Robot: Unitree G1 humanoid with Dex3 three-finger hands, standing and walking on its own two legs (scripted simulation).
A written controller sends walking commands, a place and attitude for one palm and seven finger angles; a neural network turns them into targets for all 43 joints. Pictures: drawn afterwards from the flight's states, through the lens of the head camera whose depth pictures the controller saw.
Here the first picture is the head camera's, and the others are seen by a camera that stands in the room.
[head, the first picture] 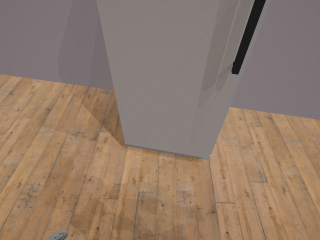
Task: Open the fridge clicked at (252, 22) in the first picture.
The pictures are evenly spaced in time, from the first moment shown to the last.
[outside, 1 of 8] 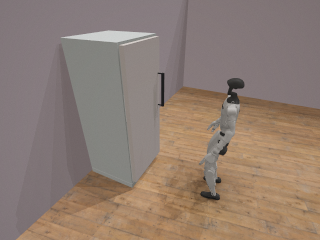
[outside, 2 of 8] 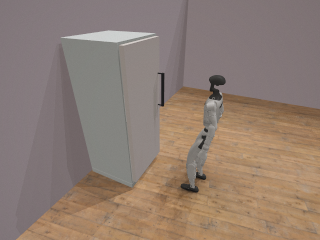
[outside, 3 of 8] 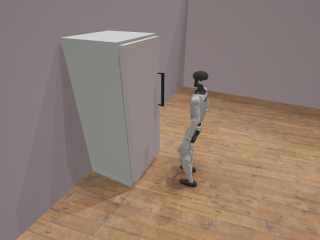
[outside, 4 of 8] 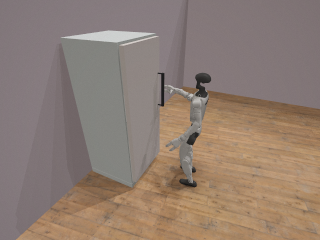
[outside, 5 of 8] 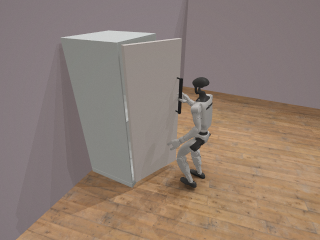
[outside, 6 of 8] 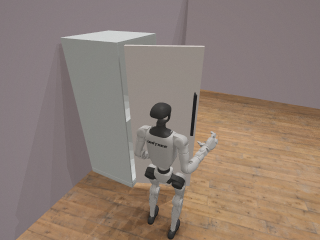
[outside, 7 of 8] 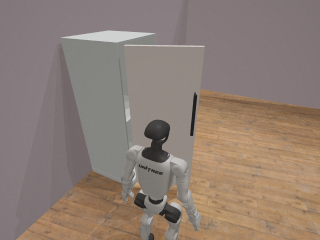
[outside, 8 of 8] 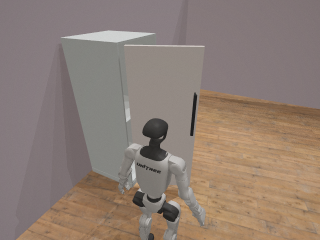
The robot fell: no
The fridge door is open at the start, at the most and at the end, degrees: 0 77 69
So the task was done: yes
